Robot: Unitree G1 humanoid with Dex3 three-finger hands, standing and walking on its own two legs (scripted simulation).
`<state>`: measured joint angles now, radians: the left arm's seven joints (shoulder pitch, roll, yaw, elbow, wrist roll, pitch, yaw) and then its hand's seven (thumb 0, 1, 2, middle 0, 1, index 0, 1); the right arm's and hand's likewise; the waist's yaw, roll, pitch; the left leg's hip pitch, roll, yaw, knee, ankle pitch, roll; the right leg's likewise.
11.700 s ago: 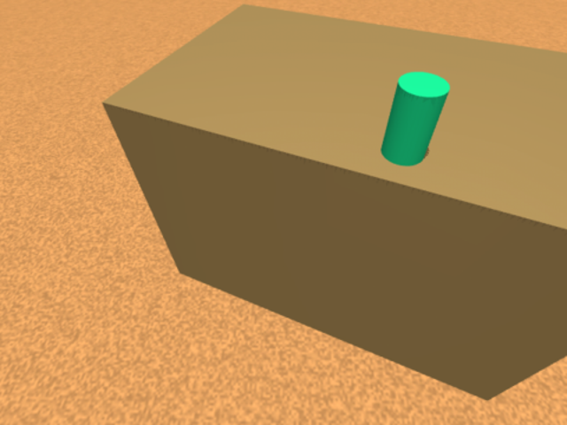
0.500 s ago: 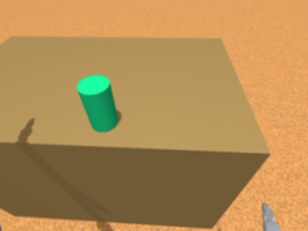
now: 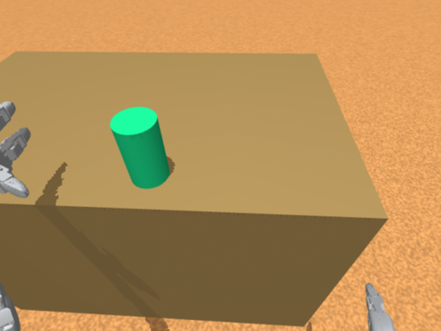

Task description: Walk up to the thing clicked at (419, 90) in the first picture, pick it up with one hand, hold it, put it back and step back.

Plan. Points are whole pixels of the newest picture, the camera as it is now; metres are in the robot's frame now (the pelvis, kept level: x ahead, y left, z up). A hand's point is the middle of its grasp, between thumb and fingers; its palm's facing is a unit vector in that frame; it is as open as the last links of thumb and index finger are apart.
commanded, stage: approach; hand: left
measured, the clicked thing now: (143, 149) +0.44 +0.20 +0.10
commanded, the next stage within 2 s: close in in 0.08 s
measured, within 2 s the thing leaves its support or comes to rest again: neither
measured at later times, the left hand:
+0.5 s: hand (121, 163) +0.40 +0.23 +0.10, palm faces +0.22 -0.98 +0.01, open 17.6 cm
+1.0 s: hand (138, 161) +0.40 +0.19 +0.11, palm faces +0.21 -0.98 +0.01, open 17.3 cm
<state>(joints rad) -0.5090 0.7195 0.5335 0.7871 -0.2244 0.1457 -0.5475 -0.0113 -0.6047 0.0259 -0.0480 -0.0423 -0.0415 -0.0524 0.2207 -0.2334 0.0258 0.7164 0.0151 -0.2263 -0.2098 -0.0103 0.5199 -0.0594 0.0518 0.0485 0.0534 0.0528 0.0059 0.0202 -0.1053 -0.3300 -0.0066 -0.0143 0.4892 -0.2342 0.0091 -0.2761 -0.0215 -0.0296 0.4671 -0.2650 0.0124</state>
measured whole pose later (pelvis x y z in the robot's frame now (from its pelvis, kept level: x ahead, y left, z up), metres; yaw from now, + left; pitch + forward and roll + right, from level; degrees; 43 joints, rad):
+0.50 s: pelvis +0.00 +0.00 -0.01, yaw -2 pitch +7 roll -1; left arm -0.41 0.36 0.39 0.62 -0.20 -0.15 -0.11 -0.01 -0.58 0.02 -0.05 -0.04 -0.06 -0.03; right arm 0.23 -0.23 -0.08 0.63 0.01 -0.14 -0.08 -0.01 0.52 -0.06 0.05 0.05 0.05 0.05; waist -0.04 0.02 -0.08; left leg -0.44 0.03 0.01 0.63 -0.31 0.00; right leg -0.40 0.01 0.00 0.60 -0.32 0.01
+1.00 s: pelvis +0.00 -0.01 -0.01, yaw -2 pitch +5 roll +0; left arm -0.43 0.29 0.31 0.55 -0.17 -0.07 -0.02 -0.01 -0.60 0.03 -0.17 -0.08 -0.18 -0.07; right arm 0.29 -0.22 -0.06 0.45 0.02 -0.08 -0.07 -0.01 0.51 -0.06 0.05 0.05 0.05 0.05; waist -0.04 0.01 -0.07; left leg -0.41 0.02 0.01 0.64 -0.31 -0.01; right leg -0.38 0.00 -0.01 0.64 -0.35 0.00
